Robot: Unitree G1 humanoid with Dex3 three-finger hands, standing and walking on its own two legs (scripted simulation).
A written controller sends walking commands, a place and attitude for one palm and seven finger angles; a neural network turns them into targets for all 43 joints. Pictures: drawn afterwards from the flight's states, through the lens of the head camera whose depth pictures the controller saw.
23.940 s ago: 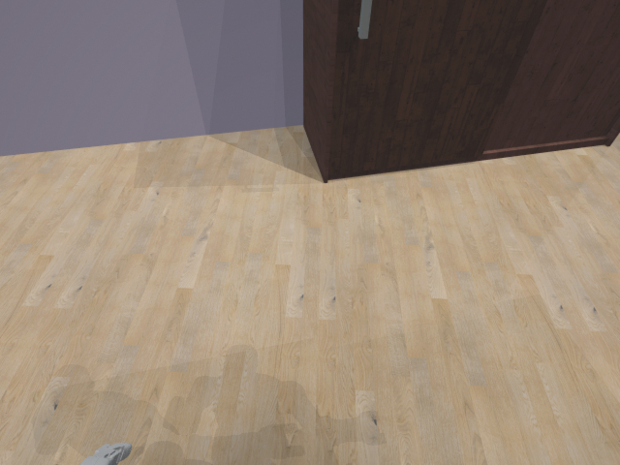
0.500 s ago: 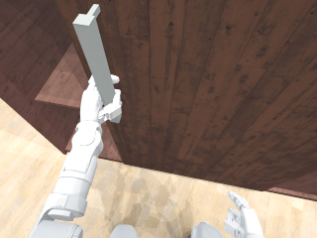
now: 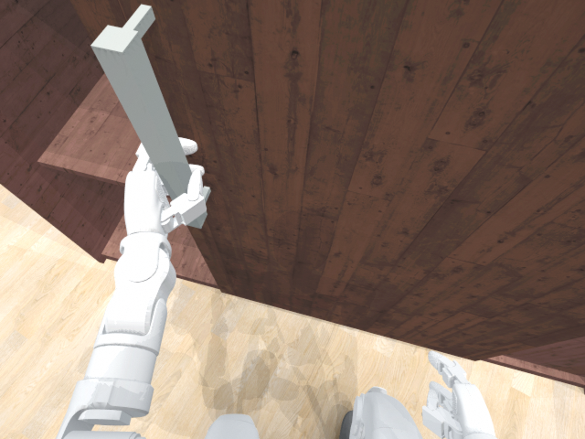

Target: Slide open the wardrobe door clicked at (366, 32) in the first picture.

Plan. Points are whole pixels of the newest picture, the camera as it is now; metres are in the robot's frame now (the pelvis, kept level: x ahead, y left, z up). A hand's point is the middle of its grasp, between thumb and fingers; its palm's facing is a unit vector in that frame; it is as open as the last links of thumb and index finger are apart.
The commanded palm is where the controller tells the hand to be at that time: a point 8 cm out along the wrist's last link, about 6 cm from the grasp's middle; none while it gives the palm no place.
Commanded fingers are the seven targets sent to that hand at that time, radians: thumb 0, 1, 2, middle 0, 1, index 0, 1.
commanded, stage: stop walking and hold the door there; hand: left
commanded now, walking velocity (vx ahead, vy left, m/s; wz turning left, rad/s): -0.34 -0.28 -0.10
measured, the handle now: (176, 144) +0.41 +0.24 +0.10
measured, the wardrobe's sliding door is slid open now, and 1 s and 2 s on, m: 0.46 0.46 0.46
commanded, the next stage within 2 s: none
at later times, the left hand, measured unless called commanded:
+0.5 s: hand (191, 196) +0.36 +0.22 +0.05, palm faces +0.42 -0.86 -0.28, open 6.3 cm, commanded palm +0.32 +0.25 +0.04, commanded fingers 0.00 0.90 0.90 -0.45 -1.40 -0.45 -1.40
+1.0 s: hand (190, 199) +0.36 +0.21 +0.06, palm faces +0.34 -0.91 -0.24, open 6.5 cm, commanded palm +0.32 +0.24 +0.04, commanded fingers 0.00 0.90 0.90 -0.45 -1.40 -0.45 -1.40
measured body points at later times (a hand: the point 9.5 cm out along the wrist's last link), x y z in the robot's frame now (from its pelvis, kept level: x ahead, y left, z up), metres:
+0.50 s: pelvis +0.01 -0.05 -0.02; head +0.03 -0.07 +0.43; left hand +0.34 +0.26 +0.07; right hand +0.13 -0.36 -0.11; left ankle +0.02 +0.07 -0.73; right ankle +0.10 -0.17 -0.75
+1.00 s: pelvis -0.05 -0.02 -0.01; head -0.05 -0.02 +0.44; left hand +0.33 +0.26 +0.07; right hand +0.02 -0.30 -0.12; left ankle +0.02 +0.07 -0.75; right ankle -0.03 -0.15 -0.75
